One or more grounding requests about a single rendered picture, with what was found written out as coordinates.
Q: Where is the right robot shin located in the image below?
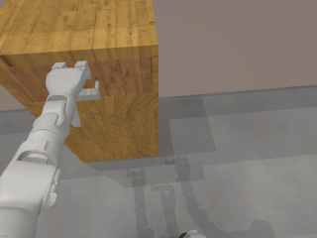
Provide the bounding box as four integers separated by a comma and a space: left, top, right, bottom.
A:
184, 230, 198, 237

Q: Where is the robot left forearm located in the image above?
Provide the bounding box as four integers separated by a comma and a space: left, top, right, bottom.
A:
0, 91, 76, 191

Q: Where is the robot left hand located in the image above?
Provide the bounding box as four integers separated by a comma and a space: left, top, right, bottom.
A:
46, 60, 91, 128

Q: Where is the left robot upper arm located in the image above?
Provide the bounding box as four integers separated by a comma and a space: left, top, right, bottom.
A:
0, 160, 61, 238

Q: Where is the drawer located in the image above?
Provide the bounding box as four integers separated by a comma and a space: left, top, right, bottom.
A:
0, 57, 152, 103

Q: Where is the handle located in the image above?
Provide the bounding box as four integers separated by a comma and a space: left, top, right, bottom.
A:
75, 80, 100, 101

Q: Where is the cabinet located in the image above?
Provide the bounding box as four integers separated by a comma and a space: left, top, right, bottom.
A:
0, 0, 159, 163

